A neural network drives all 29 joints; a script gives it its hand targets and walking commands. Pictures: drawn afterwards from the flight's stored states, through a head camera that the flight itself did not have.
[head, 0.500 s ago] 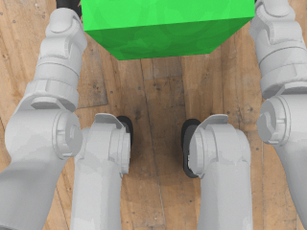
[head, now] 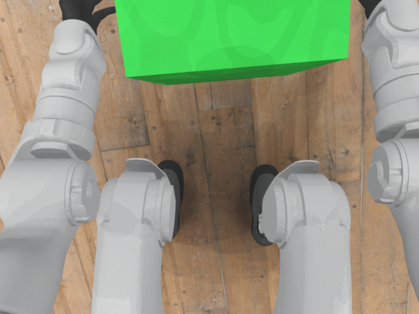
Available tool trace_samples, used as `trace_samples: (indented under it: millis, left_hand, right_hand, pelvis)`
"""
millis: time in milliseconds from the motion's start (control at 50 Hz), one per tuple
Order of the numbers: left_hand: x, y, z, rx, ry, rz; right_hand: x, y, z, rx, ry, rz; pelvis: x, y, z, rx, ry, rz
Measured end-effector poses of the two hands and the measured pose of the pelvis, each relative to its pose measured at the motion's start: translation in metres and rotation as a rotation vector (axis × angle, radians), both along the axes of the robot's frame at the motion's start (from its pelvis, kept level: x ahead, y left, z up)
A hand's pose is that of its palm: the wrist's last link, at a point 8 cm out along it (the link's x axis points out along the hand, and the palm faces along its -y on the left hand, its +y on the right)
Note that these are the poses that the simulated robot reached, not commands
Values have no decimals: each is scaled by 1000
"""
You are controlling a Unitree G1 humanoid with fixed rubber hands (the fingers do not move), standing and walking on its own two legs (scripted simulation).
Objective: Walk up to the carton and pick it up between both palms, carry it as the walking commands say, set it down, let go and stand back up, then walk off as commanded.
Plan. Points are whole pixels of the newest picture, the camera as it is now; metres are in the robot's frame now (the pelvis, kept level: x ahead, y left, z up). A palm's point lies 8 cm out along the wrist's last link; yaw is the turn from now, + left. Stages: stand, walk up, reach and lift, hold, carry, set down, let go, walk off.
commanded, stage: set down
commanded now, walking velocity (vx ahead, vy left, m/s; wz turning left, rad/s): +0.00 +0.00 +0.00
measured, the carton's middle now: (226, 30) +0.52 -0.02 -0.24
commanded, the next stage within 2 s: let go in 1.30 s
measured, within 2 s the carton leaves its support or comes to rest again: neither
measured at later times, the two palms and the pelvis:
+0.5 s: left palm out of the picture +0.53 +0.20 -0.02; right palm out of the picture +0.55 -0.24 -0.02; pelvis +0.01 +0.00 +0.09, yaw +0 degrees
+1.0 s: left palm out of the picture +0.52 +0.21 +0.14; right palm out of the picture +0.55 -0.25 +0.14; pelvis +0.02 +0.00 +0.23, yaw -1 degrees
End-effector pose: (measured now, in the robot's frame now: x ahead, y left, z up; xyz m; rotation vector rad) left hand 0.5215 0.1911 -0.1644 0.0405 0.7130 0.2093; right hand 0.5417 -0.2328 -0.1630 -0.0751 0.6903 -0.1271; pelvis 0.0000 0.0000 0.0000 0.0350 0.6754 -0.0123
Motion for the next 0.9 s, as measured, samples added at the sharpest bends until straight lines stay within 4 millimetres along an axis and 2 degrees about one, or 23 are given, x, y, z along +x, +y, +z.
trace_samples:
  millis: [100, 220, 360, 580, 900]
  left_hand:
    - [4, 0, 16, -7, -40, 3]
    - [6, 3, 57, -7, -66, 8]
    - [6, 7, 106, -8, -77, 8]
    - [9, 10, 168, -2, -97, 2]
    - [4, 16, 271, -11, -94, -4]
  right_hand:
    - [4, -2, 18, -7, -42, 12]
    - [8, -1, 58, -14, -52, 30]
    - [8, -2, 107, -12, -49, 36]
    - [10, -10, 170, -16, -68, 42]
    - [9, -18, 273, -2, -62, 58]
  pelvis:
    - [-1, -1, 5, -4, -4, -1]
    - [2, -1, 27, -3, 17, -1]
    - [6, -1, 59, -3, 78, 2]
    - [8, 0, 109, -7, 141, -4]
    - [20, -2, 201, -6, 155, -11]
